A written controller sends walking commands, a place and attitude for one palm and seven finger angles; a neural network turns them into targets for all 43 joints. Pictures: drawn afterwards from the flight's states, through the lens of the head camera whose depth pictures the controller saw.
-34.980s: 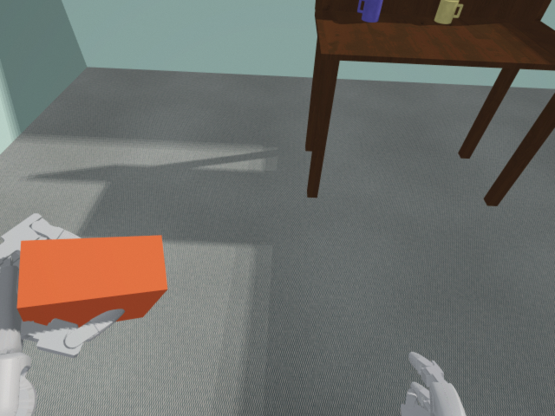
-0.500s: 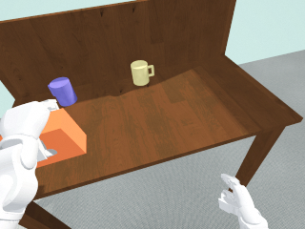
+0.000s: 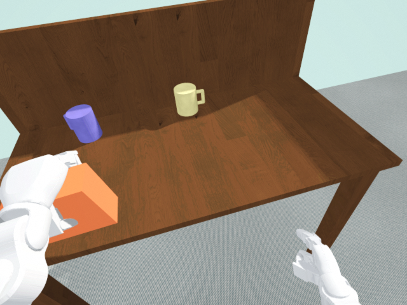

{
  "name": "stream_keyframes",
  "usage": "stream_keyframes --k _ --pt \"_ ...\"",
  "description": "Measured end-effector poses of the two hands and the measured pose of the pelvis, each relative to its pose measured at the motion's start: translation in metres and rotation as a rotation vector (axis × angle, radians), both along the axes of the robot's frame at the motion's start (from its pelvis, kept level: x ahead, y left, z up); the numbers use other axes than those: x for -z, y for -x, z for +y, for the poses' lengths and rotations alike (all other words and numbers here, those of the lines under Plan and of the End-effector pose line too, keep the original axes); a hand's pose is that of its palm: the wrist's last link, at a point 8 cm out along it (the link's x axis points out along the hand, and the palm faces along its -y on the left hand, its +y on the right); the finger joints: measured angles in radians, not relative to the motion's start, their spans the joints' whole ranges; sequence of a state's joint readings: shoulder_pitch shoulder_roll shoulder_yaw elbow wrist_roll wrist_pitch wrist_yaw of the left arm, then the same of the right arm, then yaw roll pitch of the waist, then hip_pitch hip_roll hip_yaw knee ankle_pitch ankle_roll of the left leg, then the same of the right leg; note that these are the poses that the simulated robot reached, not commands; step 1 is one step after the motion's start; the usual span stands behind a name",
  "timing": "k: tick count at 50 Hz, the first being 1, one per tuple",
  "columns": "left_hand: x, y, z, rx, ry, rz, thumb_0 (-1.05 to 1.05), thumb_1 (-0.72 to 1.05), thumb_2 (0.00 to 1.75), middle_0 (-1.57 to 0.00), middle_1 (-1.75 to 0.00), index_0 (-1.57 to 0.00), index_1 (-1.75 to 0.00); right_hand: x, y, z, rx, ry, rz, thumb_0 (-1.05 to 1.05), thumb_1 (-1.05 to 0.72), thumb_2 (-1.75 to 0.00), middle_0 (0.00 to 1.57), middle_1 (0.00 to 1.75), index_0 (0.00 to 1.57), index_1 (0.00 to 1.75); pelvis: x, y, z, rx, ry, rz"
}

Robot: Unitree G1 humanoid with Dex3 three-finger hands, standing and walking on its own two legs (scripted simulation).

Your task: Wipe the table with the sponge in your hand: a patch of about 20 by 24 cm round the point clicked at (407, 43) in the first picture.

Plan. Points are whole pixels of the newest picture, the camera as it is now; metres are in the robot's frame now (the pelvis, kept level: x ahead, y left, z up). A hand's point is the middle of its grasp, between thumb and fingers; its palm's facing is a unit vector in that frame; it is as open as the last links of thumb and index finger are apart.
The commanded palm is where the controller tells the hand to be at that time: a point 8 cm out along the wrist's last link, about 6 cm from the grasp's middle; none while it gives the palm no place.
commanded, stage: bring the sponge back beside the body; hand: left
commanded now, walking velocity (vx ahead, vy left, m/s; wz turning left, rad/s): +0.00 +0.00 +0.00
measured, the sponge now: (72, 210) +0.22 +0.30 +0.10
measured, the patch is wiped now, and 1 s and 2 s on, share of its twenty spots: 1.00 1.00 1.00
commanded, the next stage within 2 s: step back with the hand held close in 0.72 s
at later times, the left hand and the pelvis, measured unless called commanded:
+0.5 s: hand (62, 211) +0.19 +0.28 +0.14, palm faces +0.16 -0.16 -0.97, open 9.6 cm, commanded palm +0.15 +0.28 +0.21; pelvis -0.01 +0.00 +0.00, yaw -1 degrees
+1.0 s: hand (82, 204) +0.20 +0.24 +0.16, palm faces +0.32 -0.80 -0.50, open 9.6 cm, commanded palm +0.14 +0.28 +0.20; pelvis -0.01 +0.00 -0.01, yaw +2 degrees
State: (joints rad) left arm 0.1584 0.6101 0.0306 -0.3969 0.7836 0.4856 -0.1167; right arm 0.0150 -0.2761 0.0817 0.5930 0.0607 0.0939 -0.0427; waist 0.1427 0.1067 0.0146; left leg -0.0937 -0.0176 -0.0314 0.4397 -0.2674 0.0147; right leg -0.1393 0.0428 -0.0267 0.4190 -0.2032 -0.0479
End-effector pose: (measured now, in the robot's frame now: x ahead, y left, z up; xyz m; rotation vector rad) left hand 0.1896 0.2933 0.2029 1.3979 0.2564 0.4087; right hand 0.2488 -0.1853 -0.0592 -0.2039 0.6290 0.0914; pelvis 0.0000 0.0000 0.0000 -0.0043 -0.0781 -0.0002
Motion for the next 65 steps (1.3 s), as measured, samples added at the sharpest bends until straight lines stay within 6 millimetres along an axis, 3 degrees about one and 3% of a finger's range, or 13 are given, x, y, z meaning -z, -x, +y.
stream_keyframes --k 22,43,45,47,51,59,65 --pt "0.010 0.025 -0.015 0.021 0.043 -0.028 -0.01 -0.47 1.06 -0.76 -1.37 -0.79 -1.38 -0.002 0.009 -0.003 0.011 -0.007 -0.014 0.02 -0.90 -0.90 0.20 0.30 0.20 0.29 0.001 0.005 -0.001 0.011 0.000 -0.020" --pt "0.012 0.025 -0.016 0.014 0.042 -0.031 -0.01 -0.47 1.06 -0.76 -1.37 -0.79 -1.38 -0.002 0.015 -0.010 0.027 -0.002 -0.019 0.02 -0.90 -0.90 0.20 0.30 0.20 0.29 0.001 0.008 -0.003 0.015 -0.001 -0.024" --pt "0.016 0.022 -0.014 0.092 0.387 -0.146 -0.01 -0.47 1.06 -0.76 -1.37 -0.79 -1.38 -0.005 0.018 -0.010 0.032 -0.006 -0.040 0.02 -0.90 -0.90 0.20 0.30 0.20 0.29 0.002 0.010 -0.004 -0.005 0.008 -0.002" --pt "0.021 0.021 -0.013 0.175 0.616 -0.264 -0.01 -0.47 1.06 -0.76 -1.37 -0.79 -1.38 -0.007 0.027 -0.012 0.042 0.001 -0.052 0.02 -0.90 -0.90 0.20 0.30 0.20 0.29 0.004 0.011 -0.005 -0.023 0.015 0.029" --pt "0.020 0.028 -0.017 0.298 0.796 -0.450 -0.01 -0.47 1.06 -0.76 -1.37 -0.79 -1.38 0.003 0.059 -0.022 0.096 0.059 0.016 0.01 -0.90 -0.89 0.20 0.30 0.20 0.29 0.008 0.012 -0.002 -0.031 0.014 0.065" --pt "0.003 0.043 -0.002 0.384 0.765 -0.593 -0.01 -0.47 1.06 -0.76 -1.37 -0.79 -1.38 0.032 0.128 -0.042 0.222 0.132 0.213 0.02 -0.90 -0.89 0.20 0.30 0.20 0.29 0.012 0.023 0.011 -0.028 0.008 0.096" --pt "0.012 0.052 0.007 0.375 0.769 -0.589 -0.01 -0.47 1.06 -0.76 -1.37 -0.79 -1.38 0.035 0.154 -0.042 0.264 0.130 0.214 0.02 -0.90 -0.89 0.20 0.30 0.20 0.29 0.015 0.040 0.017 -0.016 0.014 0.101"
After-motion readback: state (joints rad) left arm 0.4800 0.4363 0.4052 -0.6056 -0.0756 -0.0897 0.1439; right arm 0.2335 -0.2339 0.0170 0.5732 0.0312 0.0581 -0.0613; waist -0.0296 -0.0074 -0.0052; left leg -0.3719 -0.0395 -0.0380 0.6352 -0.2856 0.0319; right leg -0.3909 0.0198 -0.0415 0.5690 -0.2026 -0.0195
